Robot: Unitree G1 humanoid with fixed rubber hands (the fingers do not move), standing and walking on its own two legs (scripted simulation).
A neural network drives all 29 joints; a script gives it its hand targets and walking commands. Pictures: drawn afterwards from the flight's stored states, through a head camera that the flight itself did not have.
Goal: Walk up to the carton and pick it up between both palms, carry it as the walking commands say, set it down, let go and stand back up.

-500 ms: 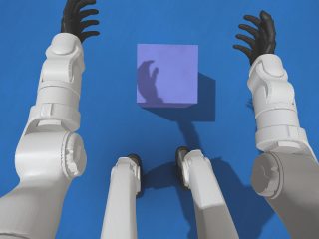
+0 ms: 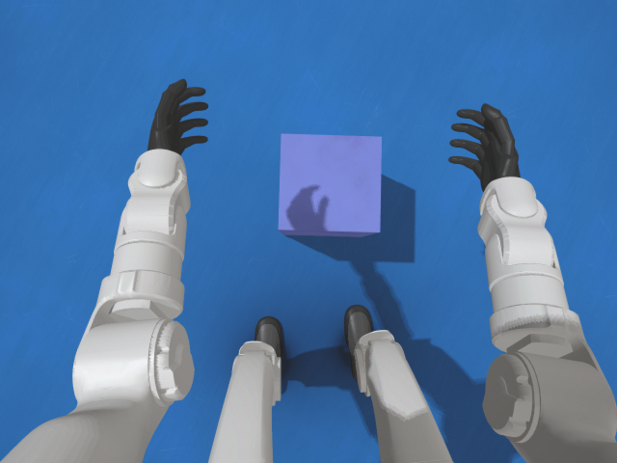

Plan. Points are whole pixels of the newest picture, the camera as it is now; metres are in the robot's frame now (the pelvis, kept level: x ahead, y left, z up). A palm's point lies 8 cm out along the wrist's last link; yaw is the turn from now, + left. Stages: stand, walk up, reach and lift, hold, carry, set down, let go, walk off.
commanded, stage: let go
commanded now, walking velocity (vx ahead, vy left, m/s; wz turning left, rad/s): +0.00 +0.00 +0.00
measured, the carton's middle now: (326, 192) +0.49 -0.05 -0.56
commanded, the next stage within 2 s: stand in 1.16 s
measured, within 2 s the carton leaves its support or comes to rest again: neither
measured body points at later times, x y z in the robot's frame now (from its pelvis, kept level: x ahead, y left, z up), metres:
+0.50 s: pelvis +0.05 -0.01 +0.08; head +0.17 +0.00 +0.51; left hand +0.31 +0.21 -0.02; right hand +0.27 -0.24 -0.01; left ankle +0.04 +0.12 -0.65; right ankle +0.05 -0.13 -0.65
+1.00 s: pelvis +0.07 +0.01 +0.09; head +0.08 +0.01 +0.54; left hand +0.24 +0.24 +0.02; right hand +0.24 -0.23 +0.02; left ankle +0.04 +0.12 -0.65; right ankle +0.05 -0.13 -0.65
